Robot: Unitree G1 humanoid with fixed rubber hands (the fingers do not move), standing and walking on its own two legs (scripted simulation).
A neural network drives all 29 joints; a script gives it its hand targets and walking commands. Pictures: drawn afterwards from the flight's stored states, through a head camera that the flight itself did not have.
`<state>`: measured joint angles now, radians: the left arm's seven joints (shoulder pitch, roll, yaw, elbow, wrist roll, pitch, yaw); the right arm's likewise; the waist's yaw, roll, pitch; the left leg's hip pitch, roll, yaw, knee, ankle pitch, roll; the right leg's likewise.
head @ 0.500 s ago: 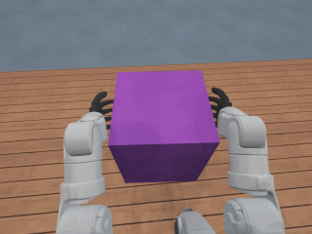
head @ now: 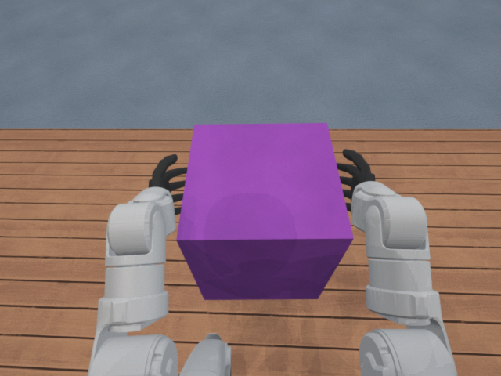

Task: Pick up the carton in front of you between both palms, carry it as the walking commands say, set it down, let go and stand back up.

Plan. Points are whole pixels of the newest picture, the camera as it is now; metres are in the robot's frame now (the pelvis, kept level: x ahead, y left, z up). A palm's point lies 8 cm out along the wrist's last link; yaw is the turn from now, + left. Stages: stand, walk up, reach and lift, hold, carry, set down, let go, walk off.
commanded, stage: carry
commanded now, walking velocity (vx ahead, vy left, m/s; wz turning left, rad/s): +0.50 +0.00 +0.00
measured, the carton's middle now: (260, 218) +0.36 +0.02 +0.02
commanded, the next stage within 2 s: none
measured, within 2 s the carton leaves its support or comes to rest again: neither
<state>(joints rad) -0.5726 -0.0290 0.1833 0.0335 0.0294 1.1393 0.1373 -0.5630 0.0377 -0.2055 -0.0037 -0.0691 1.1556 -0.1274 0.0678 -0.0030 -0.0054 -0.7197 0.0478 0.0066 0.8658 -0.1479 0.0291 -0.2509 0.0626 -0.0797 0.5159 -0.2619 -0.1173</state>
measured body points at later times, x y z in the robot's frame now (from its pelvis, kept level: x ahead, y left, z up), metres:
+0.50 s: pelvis +0.29 +0.04 -0.03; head +0.34 +0.06 +0.42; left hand +0.67 +0.17 +0.06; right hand +0.65 -0.13 +0.07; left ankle +0.25 +0.08 -0.77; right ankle +0.38 -0.12 -0.70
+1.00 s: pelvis +0.54 +0.00 -0.07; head +0.60 -0.01 +0.38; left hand +0.89 +0.17 +0.00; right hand +0.91 -0.14 +0.00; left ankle +0.59 +0.14 -0.77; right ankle +0.56 -0.04 -0.80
